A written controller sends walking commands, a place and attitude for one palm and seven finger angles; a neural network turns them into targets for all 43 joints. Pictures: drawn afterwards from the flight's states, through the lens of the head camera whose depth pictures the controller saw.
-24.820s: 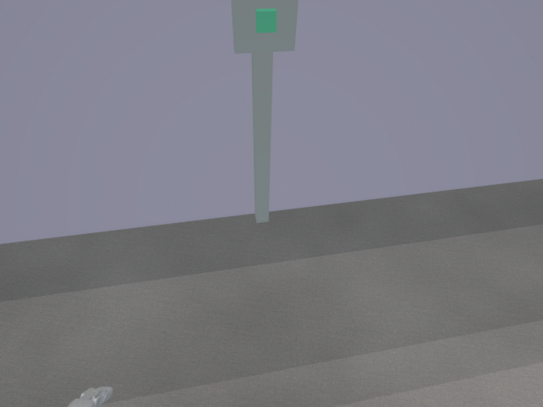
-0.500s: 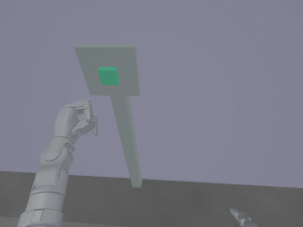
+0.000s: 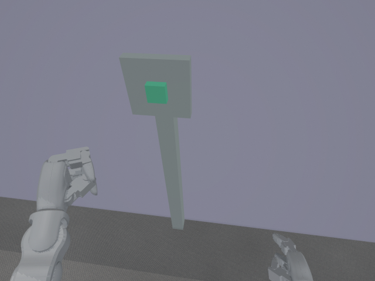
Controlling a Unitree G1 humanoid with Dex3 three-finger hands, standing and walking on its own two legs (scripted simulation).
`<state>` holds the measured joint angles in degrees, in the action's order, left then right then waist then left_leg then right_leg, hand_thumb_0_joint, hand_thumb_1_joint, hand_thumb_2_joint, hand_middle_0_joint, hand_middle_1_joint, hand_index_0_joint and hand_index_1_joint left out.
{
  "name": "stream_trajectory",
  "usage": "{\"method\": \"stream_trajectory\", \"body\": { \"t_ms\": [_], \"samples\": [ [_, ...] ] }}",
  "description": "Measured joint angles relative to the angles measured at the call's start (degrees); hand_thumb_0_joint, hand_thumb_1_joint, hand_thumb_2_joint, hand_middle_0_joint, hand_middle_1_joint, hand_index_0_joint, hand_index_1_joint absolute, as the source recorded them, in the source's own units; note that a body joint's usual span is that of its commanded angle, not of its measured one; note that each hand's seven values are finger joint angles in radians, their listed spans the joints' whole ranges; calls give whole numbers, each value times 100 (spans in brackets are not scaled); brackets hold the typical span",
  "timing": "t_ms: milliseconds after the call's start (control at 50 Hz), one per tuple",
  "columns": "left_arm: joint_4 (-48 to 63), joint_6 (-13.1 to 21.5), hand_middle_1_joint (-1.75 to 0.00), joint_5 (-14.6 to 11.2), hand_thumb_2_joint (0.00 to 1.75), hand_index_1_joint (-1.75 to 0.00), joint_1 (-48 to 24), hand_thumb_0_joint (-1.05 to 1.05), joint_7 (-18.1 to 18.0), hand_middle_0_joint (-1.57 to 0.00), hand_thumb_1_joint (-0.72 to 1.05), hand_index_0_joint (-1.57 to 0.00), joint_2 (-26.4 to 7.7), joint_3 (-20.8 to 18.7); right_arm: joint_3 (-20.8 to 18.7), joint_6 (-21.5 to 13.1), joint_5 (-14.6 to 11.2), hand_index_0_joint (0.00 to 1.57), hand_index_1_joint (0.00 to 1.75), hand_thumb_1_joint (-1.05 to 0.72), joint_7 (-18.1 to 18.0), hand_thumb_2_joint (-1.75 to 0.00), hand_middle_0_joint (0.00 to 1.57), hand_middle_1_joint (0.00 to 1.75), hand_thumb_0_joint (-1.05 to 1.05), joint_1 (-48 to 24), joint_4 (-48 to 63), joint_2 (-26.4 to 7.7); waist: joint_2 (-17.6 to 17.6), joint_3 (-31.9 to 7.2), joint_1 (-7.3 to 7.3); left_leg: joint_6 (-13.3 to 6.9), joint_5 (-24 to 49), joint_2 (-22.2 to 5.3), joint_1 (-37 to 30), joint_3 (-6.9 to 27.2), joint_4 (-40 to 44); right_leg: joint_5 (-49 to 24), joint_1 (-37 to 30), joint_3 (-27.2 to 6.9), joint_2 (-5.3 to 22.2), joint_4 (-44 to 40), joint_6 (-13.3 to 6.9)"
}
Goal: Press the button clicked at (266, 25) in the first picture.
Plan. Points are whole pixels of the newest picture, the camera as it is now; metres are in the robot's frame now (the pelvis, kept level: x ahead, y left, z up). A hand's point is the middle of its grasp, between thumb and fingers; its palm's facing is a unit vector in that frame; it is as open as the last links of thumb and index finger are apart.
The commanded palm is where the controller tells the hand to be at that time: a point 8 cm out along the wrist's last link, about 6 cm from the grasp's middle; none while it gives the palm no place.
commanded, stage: draw the hand back to the body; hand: left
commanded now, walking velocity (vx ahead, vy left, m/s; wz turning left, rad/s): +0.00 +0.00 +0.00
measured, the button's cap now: (157, 92) +0.54 +0.15 +0.15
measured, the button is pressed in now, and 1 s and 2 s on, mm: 0 0 0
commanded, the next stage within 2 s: step back with the hand held close in 0.66 s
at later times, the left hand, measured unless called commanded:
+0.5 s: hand (50, 203) +0.19 +0.25 +0.16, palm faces +0.41 -0.83 -0.37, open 3.1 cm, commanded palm +0.14 +0.28 +0.17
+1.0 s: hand (60, 199) +0.20 +0.24 +0.15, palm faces +0.32 -0.83 -0.45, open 3.1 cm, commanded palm +0.14 +0.29 +0.17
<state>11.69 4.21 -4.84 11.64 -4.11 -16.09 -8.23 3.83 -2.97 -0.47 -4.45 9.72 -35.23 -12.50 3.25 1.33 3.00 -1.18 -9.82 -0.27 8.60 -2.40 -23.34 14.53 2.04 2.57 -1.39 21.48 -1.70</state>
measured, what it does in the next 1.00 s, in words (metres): stands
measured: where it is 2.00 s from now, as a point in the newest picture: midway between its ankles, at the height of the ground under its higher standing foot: outside the picture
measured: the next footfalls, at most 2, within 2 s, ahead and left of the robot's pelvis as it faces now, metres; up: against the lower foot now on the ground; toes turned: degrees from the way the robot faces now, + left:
right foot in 1.66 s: -0.06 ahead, -0.08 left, +0.00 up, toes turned +6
left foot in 1.86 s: -0.07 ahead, +0.14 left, +0.00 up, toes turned +2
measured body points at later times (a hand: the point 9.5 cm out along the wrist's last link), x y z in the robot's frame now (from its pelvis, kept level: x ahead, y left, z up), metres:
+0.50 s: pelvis +0.02 +0.01 +0.00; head -0.01 -0.02 +0.45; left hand +0.16 +0.29 +0.18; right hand +0.21 -0.21 -0.08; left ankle +0.04 +0.11 -0.74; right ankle -0.02 -0.10 -0.74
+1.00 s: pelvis +0.01 +0.01 +0.00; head +0.02 -0.01 +0.45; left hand +0.18 +0.29 +0.17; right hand +0.20 -0.23 -0.08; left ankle +0.04 +0.11 -0.74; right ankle -0.02 -0.10 -0.74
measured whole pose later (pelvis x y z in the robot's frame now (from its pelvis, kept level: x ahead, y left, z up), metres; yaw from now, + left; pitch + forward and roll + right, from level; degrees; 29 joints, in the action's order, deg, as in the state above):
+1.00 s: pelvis +0.01 +0.01 +0.00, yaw -1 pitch +0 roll -1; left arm 28.3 7.3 -3.3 33.6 -5.4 -20.2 -17.7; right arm 0.4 1.5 -0.6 -3.5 9.7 -31.6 -14.0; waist 3.4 0.8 1.4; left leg -1.8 -11.1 -0.7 14.1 -2.9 -25.6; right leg 14.3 6.7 2.0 -1.6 21.5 -0.7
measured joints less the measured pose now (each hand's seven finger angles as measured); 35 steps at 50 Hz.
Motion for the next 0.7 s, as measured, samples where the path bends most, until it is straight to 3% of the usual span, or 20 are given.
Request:
{"method": "stream_trajectory", "body": {
  "t_ms": [220,420,560,700],
  "samples": [
    [765,137,-150,56,90,-150,1059,2,-71,-130,90,-131,-58,-320,-115,120,53,20,30,-91,71,-90,20,30,1,102,-81,-3,52,-23,-10,-40,-25,41,-203,-54,129,-14,-207,-55,41,-169,49],
    [1429,216,-150,57,90,-150,1953,2,-126,-130,89,-131,-242,-771,-235,0,49,20,30,-91,60,-90,20,30,1,130,17,-57,36,-98,68,-34,-150,19,-175,-50,6,38,-239,-57,19,-178,50],
    [1399,193,-150,93,90,-150,1862,2,-187,-130,90,-131,-112,-702,-247,-70,61,20,30,-91,21,-90,20,30,1,60,3,-72,48,-40,143,-43,-144,51,-161,8,-5,65,-243,4,44,-154,57],
    [1420,144,-150,109,90,-150,1760,2,-203,-130,89,-131,-141,-657,-182,-106,83,20,30,-91,8,-90,20,30,1,53,-2,34,-28,-40,117,-15,-154,26,-158,-3,3,72,-228,-12,20,-154,30]
  ]
}}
